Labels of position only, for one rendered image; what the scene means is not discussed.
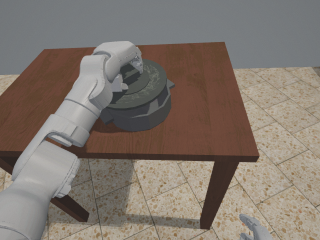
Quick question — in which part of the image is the knob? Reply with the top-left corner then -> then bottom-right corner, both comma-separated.
120,63 -> 140,84

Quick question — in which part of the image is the pot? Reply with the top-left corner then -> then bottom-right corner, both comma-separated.
99,79 -> 175,132

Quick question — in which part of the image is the robot left upper arm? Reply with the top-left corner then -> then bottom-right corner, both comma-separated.
0,139 -> 81,240

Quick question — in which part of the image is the robot left forearm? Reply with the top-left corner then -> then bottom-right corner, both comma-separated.
11,49 -> 121,182

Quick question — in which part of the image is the left robot hand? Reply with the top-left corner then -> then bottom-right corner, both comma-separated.
93,41 -> 143,92

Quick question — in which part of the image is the lid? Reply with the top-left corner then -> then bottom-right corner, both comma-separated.
106,58 -> 167,111

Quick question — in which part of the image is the table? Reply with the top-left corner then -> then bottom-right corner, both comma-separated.
0,42 -> 260,230

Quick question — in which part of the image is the right robot hand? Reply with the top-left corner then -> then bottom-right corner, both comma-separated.
238,213 -> 273,240

